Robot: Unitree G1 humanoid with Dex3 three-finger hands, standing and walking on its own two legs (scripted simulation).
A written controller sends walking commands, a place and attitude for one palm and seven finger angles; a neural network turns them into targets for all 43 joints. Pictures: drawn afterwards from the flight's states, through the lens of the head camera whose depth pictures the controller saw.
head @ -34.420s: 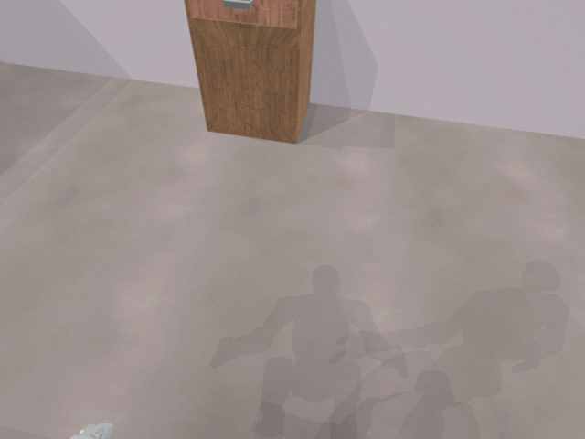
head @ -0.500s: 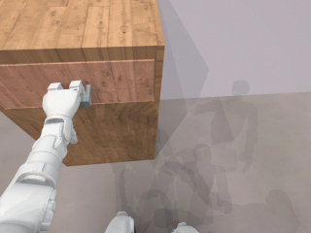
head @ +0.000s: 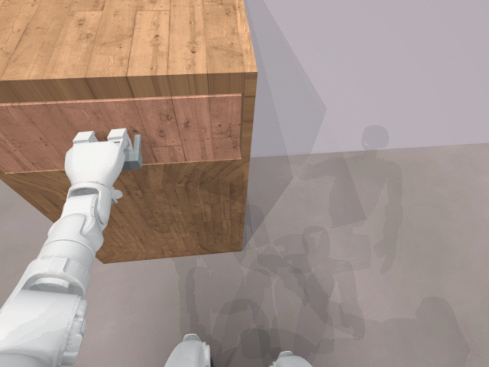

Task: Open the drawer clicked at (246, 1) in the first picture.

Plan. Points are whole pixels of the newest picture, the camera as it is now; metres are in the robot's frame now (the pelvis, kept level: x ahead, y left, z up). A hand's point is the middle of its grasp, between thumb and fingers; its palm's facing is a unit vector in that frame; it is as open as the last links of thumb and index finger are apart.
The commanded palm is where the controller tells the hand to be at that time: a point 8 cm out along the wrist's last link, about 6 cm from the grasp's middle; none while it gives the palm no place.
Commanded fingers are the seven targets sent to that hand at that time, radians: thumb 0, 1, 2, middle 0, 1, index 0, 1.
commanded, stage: close the thumb around the handle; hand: left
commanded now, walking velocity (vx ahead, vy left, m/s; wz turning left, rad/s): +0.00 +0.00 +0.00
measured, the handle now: (110, 151) +0.49 +0.24 +0.01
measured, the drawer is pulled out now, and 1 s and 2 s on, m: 0.00 0.06 0.18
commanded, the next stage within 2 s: pull the drawer open in 0.32 s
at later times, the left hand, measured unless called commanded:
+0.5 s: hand (109, 181) +0.44 +0.24 -0.01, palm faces -0.04 -0.03 -1.00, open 5.8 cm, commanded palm +0.41 +0.23 +0.05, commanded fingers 0.00 0.90 0.90 -0.40 -1.35 -0.40 -1.35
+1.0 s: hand (105, 213) +0.38 +0.23 -0.01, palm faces -0.01 -0.05 -1.00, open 5.7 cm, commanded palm +0.35 +0.24 +0.05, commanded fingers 0.00 0.90 0.90 -0.40 -1.35 -0.40 -1.35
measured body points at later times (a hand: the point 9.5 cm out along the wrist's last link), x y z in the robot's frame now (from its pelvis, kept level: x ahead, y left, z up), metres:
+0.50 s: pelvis +0.00 +0.00 +0.00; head +0.10 +0.00 +0.44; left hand +0.44 +0.24 +0.05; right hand +0.04 -0.27 -0.13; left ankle +0.05 +0.11 -0.67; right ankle -0.03 -0.14 -0.67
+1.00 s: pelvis +0.02 +0.00 +0.01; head +0.08 +0.00 +0.46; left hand +0.37 +0.23 +0.05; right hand +0.14 -0.26 -0.11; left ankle +0.05 +0.11 -0.67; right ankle -0.03 -0.14 -0.67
